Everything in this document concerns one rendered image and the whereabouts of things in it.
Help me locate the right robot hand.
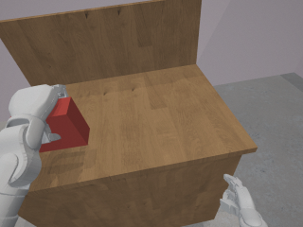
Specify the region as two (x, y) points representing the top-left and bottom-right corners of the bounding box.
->
(220, 174), (256, 217)

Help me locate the left robot forearm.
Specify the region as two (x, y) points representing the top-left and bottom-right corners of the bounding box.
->
(0, 114), (45, 227)

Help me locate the sponge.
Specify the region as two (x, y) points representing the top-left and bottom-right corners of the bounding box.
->
(39, 96), (90, 153)

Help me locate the left robot hand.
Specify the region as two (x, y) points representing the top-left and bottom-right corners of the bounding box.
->
(9, 84), (69, 144)

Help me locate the right robot forearm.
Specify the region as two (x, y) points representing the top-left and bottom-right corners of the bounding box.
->
(238, 208), (268, 227)

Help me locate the table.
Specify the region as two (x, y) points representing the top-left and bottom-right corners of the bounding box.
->
(0, 0), (258, 227)

